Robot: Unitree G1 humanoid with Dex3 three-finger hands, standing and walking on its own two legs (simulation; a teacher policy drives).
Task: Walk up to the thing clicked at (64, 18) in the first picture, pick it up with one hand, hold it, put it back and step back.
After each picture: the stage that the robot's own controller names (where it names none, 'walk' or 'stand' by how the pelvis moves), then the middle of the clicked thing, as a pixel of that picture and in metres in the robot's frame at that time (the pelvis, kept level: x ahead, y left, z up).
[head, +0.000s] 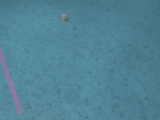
stand; (63, 18) +2.02 +0.25 -0.72
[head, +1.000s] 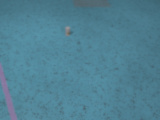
walk; (67, 31) +1.88 +0.16 -0.70
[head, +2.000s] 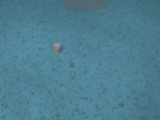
walk; (57, 48) +1.30 +0.17 -0.71
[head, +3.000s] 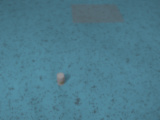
walk; (60, 79) +0.86 +0.17 -0.70
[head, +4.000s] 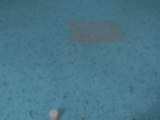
walk; (53, 116) +0.55 +0.18 -0.70
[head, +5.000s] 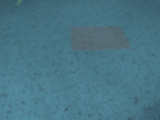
stand; out of the picture +0.45 +0.20 -0.71
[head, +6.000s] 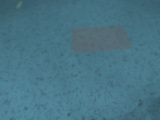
stand; out of the picture +0.41 +0.20 -0.73
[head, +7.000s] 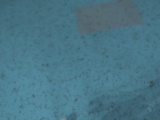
walk; out of the picture +0.38 +0.23 -0.71
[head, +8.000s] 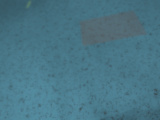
stand; out of the picture +0.39 +0.25 -0.71
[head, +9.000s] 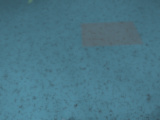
walk; out of the picture +0.47 +0.16 -0.69
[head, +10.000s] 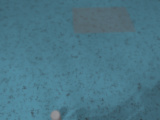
stand; (55, 117) +0.44 +0.18 -0.70
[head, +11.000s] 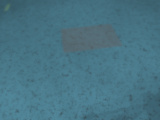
stand; out of the picture +0.42 +0.25 -0.72
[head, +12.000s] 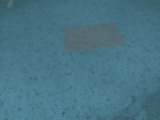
stand; out of the picture +0.41 +0.23 -0.73
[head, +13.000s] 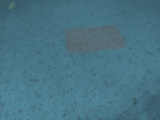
stand; out of the picture +0.40 +0.22 -0.73
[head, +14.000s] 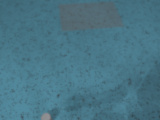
go down; (46, 119) +0.41 +0.23 -0.69
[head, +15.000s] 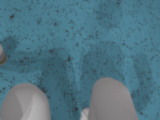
go down; out of the picture +0.46 +0.29 -0.28
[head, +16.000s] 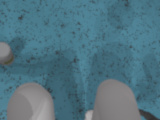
close in; (3, 54) +0.46 +0.29 -0.28
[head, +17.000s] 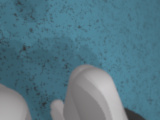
close in; out of the picture +0.44 +0.33 -0.22
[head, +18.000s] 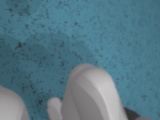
close; out of the picture +0.43 +0.33 -0.23
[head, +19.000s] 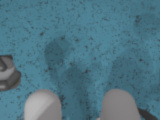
lift; (6, 74) +0.35 +0.26 -0.08
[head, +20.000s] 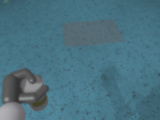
hold; (35, 93) +0.33 +0.17 +0.03
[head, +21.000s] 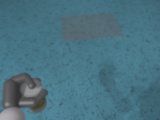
hold; (34, 96) +0.33 +0.17 -0.01
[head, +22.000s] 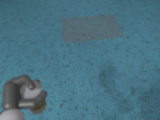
hold; (34, 97) +0.33 +0.18 -0.01
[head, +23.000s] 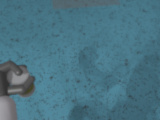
crouch; (22, 82) +0.38 +0.20 -0.06
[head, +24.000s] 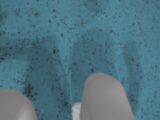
lower; out of the picture +0.49 +0.32 -0.14
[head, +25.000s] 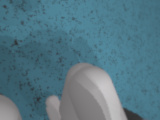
lower; out of the picture +0.43 +0.34 -0.22
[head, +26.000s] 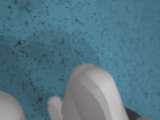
lower; out of the picture +0.42 +0.34 -0.22
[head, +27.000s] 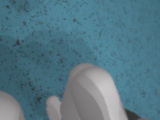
lower; out of the picture +0.42 +0.34 -0.23
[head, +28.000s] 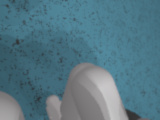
lower; out of the picture +0.43 +0.34 -0.23
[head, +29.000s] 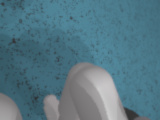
open; out of the picture +0.42 +0.34 -0.23
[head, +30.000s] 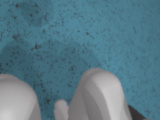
stand; out of the picture +0.43 +0.32 -0.24
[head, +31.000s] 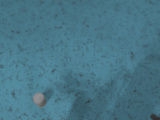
stand; (39, 100) +0.43 +0.24 -0.55
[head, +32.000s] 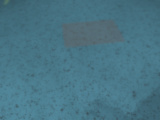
stand; out of the picture +0.40 +0.23 -0.67
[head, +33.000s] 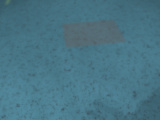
stand; out of the picture +0.40 +0.22 -0.67
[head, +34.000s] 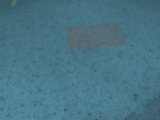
stand; out of the picture +0.41 +0.22 -0.71
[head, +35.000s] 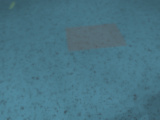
stand; out of the picture +0.40 +0.23 -0.73
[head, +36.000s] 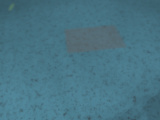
stand; out of the picture +0.39 +0.23 -0.73
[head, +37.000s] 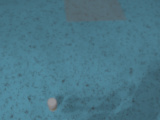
walk; (52, 104) +0.50 +0.16 -0.70
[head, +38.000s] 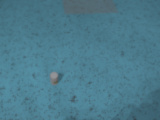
walk; (54, 78) +0.77 +0.19 -0.71
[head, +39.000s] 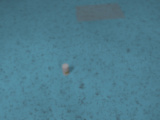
walk; (65, 69) +1.05 +0.25 -0.71
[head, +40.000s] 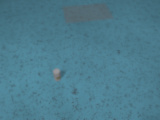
stand; (57, 74) +0.98 +0.23 -0.72
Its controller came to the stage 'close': yes
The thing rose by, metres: 0.70
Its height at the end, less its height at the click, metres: +0.00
